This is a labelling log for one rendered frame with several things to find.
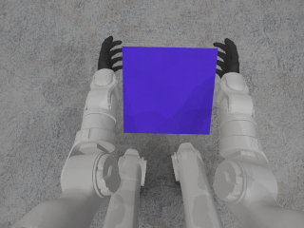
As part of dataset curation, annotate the right robot forearm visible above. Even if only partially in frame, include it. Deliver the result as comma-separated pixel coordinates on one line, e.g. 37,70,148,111
215,72,274,174

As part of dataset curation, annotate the robot right hand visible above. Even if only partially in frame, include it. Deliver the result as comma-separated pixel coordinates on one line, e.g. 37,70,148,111
213,38,240,79

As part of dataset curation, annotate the carton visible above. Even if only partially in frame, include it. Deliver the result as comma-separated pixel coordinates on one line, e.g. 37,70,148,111
122,47,219,135

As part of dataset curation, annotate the left robot forearm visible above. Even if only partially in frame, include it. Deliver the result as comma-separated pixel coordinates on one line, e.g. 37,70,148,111
60,68,121,186

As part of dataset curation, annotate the robot thigh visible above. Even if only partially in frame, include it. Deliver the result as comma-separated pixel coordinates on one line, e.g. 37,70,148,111
103,154,147,228
171,147,224,228

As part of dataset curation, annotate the robot left upper arm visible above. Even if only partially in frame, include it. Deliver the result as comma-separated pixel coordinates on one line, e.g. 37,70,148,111
10,152,121,228

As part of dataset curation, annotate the robot left thigh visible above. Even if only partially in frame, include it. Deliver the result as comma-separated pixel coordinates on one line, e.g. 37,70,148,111
103,154,147,228

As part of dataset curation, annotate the robot left hand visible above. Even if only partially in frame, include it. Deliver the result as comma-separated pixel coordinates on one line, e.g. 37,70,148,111
98,35,123,72

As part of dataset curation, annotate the robot right upper arm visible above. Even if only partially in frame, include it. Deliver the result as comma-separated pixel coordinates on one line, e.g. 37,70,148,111
213,159,304,228

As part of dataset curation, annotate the robot right thigh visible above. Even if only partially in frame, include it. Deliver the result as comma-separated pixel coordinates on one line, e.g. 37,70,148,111
171,147,224,228

